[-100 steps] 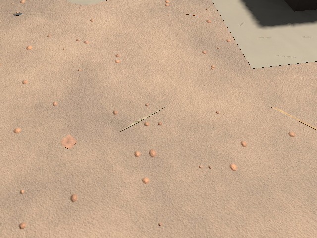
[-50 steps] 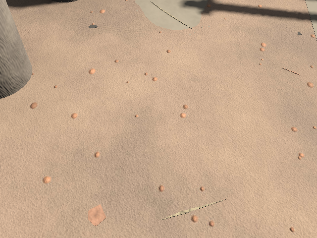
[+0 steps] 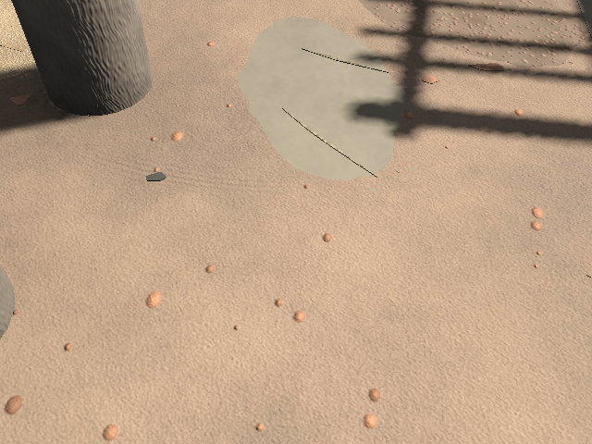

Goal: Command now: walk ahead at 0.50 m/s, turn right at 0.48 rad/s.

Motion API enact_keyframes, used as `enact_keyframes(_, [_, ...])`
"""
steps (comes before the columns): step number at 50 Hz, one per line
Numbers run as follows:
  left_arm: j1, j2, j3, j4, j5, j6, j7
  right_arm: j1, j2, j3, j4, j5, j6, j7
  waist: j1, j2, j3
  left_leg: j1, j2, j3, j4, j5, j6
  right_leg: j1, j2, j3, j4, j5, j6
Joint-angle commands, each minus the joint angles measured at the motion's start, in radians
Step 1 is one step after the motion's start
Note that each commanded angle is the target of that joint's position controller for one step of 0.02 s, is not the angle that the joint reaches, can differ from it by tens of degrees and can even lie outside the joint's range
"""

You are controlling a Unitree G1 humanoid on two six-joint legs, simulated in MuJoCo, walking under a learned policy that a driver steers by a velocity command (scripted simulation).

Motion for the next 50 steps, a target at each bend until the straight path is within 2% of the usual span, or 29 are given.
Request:
enact_keyframes(1, [0.009,0.023,0.010,-0.078,0.006,0.012,-0.001,-0.041,-0.122,-0.034,-0.037,-0.002,-0.027,-0.007,0.019,0.128,-0.005,0.072,0.291,-0.185,-0.238,0.173,0.165,-0.133,-0.070,0.053,-0.033,0.095,0.017])
enact_keyframes(6, [-0.121,0.004,-0.002,-0.124,0.010,0.002,-0.031,-0.015,-0.169,-0.048,-0.003,0.001,-0.014,-0.022,-0.021,0.097,0.026,0.109,0.264,-0.014,-0.252,0.235,0.142,-0.117,-0.054,-0.001,-0.312,0.326,0.011])
enact_keyframes(9, [-0.218,0.003,-0.007,-0.167,0.011,0.002,-0.047,0.032,-0.196,-0.057,0.023,0.015,0.001,-0.026,-0.055,0.085,0.054,0.181,0.288,0.032,-0.240,0.241,0.128,-0.120,-0.041,-0.044,-0.419,0.331,-0.011])
enact_keyframes(11, [-0.255,0.016,-0.004,-0.194,0.011,0.005,-0.056,0.052,-0.211,-0.064,0.038,0.027,0.015,-0.026,-0.058,0.090,0.064,0.252,0.309,0.052,-0.204,0.286,0.112,-0.131,-0.030,-0.065,-0.460,0.274,-0.035])
enact_keyframes(12, [-0.260,0.024,0.000,-0.205,0.012,0.006,-0.060,0.053,-0.221,-0.067,0.043,0.033,0.023,-0.027,-0.051,0.097,0.060,0.281,0.316,0.064,-0.169,0.361,0.102,-0.117,-0.015,-0.083,-0.474,0.229,-0.051])
enact_keyframes(13, [-0.243,0.040,0.008,-0.211,0.017,0.008,-0.062,0.034,-0.236,-0.071,0.039,0.036,0.032,-0.030,-0.028,0.111,0.048,0.294,0.311,0.084,-0.094,0.562,0.088,-0.071,0.017,-0.113,-0.488,0.179,-0.068])
enact_keyframes(14, [-0.185,0.064,0.022,-0.204,0.023,0.010,-0.062,0.021,-0.250,-0.075,0.033,0.041,0.042,-0.035,0.009,0.131,0.003,0.299,0.299,0.100,0.023,0.773,0.071,0.019,0.064,-0.151,-0.492,0.136,-0.086])
enact_keyframes(15, [-0.049,0.102,0.047,-0.171,0.024,0.010,-0.059,0.002,-0.247,-0.073,0.026,0.047,0.052,-0.040,0.085,0.120,-0.070,0.263,0.264,0.123,0.213,0.864,0.041,0.191,0.117,-0.174,-0.552,0.192,-0.113])
enact_keyframes(16, [0.092,0.169,0.080,-0.137,0.026,0.013,-0.041,0.019,-0.220,-0.062,0.020,0.041,0.048,-0.042,0.151,0.067,-0.155,0.111,0.211,0.135,0.463,0.699,-0.016,0.449,0.120,-0.115,-0.613,0.372,-0.150])
enact_keyframes(17, [0.090,0.300,0.100,-0.141,0.030,0.018,-0.019,0.110,-0.083,-0.020,-0.031,-0.021,0.034,-0.033,0.046,-0.233,-0.244,-0.329,0.048,0.120,0.855,-0.259,-0.100,0.819,-0.164,0.321,-0.577,0.725,-0.306])
enact_keyframes(18, [0.081,0.277,0.086,-0.201,0.036,0.007,-0.027,0.118,-0.125,-0.010,-0.029,-0.007,0.009,-0.022,0.076,-0.171,-0.483,-0.428,-0.044,-0.129,1.076,-0.533,-0.114,0.923,-0.317,0.684,-0.687,0.724,-0.463])
enact_keyframes(19, [0.045,0.213,0.067,-0.208,0.036,-0.001,-0.036,0.016,-0.191,-0.029,-0.044,0.031,0.000,-0.016,0.110,-0.044,-0.419,-0.479,0.017,-0.201,1.080,-0.458,-0.091,0.864,-0.272,0.537,-0.704,0.766,-0.410])
enact_keyframes(20, [0.004,0.173,0.059,-0.202,0.021,-0.008,-0.035,-0.033,-0.175,-0.022,-0.063,0.034,-0.003,-0.023,0.086,-0.004,-0.290,-0.503,0.053,-0.184,1.001,-0.375,-0.075,0.736,-0.215,0.405,-0.705,0.742,-0.360])
enact_keyframes(21, [-0.048,0.142,0.051,-0.202,0.011,-0.007,-0.029,-0.042,-0.171,-0.024,-0.051,0.016,0.002,-0.036,0.051,0.050,-0.199,-0.487,0.087,-0.177,0.924,-0.314,-0.079,0.602,-0.170,0.331,-0.722,0.712,-0.316])
enact_keyframes(23, [-0.109,0.122,0.042,-0.226,0.032,0.002,-0.018,-0.023,-0.191,-0.034,-0.051,0.006,0.030,-0.044,-0.006,0.017,-0.152,-0.365,0.100,-0.183,0.848,-0.254,-0.082,0.403,-0.131,0.277,-0.773,0.722,-0.297])
enact_keyframes(25, [-0.123,0.133,0.045,-0.229,0.040,0.002,-0.012,0.012,-0.158,-0.028,-0.043,0.002,0.051,-0.047,-0.030,0.012,-0.163,-0.318,0.085,-0.167,0.770,-0.227,-0.101,0.334,-0.121,0.234,-0.783,0.797,-0.299])
enact_keyframes(29, [-0.115,0.132,0.040,-0.208,0.030,0.014,0.009,-0.025,-0.126,-0.015,-0.044,-0.001,0.069,-0.051,-0.016,-0.017,-0.186,-0.294,0.075,-0.161,0.592,-0.083,-0.126,0.315,-0.087,0.170,-0.779,0.750,-0.264])
enact_keyframes(32, [-0.120,0.120,0.031,-0.193,0.037,0.027,0.016,-0.086,-0.125,-0.012,-0.056,0.008,0.077,-0.045,0.008,-0.043,-0.163,-0.256,0.076,-0.165,0.469,-0.001,-0.127,0.301,-0.073,0.168,-0.792,0.571,-0.237])
enact_keyframes(35, [-0.115,0.109,0.021,-0.172,0.045,0.034,0.010,-0.127,-0.132,-0.014,-0.065,0.010,0.077,-0.041,0.030,-0.061,-0.125,-0.213,0.070,-0.165,0.361,-0.020,-0.116,0.304,-0.083,0.198,-0.781,0.456,-0.232])
enact_keyframes(38, [-0.123,0.084,0.005,-0.152,0.039,0.037,0.004,-0.119,-0.129,-0.016,-0.063,0.007,0.066,-0.032,0.017,-0.066,-0.109,-0.131,0.053,-0.148,0.205,-0.038,-0.084,0.322,-0.084,0.232,-0.713,0.443,-0.212])
enact_keyframes(39, [-0.127,0.068,-0.004,-0.146,0.032,0.037,0.004,-0.098,-0.118,-0.013,-0.057,0.002,0.059,-0.028,-0.007,-0.053,-0.103,-0.052,0.050,-0.140,0.067,0.085,-0.063,0.305,-0.061,0.229,-0.688,0.404,-0.179])
enact_keyframes(40, [-0.091,0.043,-0.014,-0.137,0.040,0.031,0.004,-0.090,-0.143,-0.015,-0.058,-0.013,0.052,-0.028,0.002,-0.013,-0.111,0.040,0.109,-0.202,0.009,0.271,-0.037,0.278,-0.020,0.224,-0.664,0.325,-0.127])
enact_keyframes(41, [-0.021,0.033,-0.017,-0.130,0.064,0.023,0.002,-0.087,-0.212,-0.027,-0.069,-0.021,0.053,-0.035,0.055,0.114,-0.147,0.133,0.229,-0.297,0.053,0.516,0.018,0.232,0.064,0.160,-0.585,0.137,-0.079])
enact_keyframes(42, [0.022,0.019,-0.018,-0.119,0.055,0.022,0.004,-0.118,-0.180,-0.017,-0.053,-0.022,0.060,-0.035,0.092,0.232,-0.157,0.105,0.275,-0.347,0.058,0.480,0.115,0.220,0.116,0.082,-0.579,-0.035,-0.034])
enact_keyframes(43, [-0.018,0.043,-0.018,-0.118,0.061,0.027,0.006,-0.144,-0.118,-0.004,-0.056,-0.011,0.062,-0.029,0.070,0.221,-0.144,0.043,0.256,-0.354,0.035,0.348,0.124,0.278,0.090,0.071,-0.615,-0.006,-0.010])
enact_keyframes(44, [-0.048,0.049,-0.015,-0.112,0.061,0.035,0.008,-0.158,-0.094,0.005,-0.053,-0.009,0.060,-0.020,0.057,0.190,-0.130,0.015,0.193,-0.303,0.039,0.241,0.078,0.315,0.085,0.073,-0.650,0.056,-0.008])
enact_keyframes(46, [-0.092,0.066,-0.008,-0.109,0.060,0.055,0.010,-0.144,-0.132,-0.003,-0.047,0.003,0.054,-0.008,0.025,0.138,-0.084,-0.016,0.123,-0.246,0.062,0.162,0.021,0.325,0.086,0.079,-0.661,0.138,-0.026])
enact_keyframes(48, [-0.101,0.079,0.001,-0.114,0.054,0.058,0.015,-0.135,-0.174,-0.013,-0.044,0.013,0.052,-0.009,0.024,0.133,-0.072,-0.038,0.114,-0.262,0.077,0.190,0.025,0.340,0.087,0.065,-0.644,0.173,-0.037])
enact_keyframes(50, [-0.087,0.081,0.010,-0.108,0.049,0.057,0.026,-0.142,-0.183,-0.019,-0.055,0.022,0.059,-0.015,0.024,0.134,-0.087,-0.041,0.119,-0.297,0.102,0.259,0.053,0.346,0.090,0.041,-0.612,0.201,-0.038])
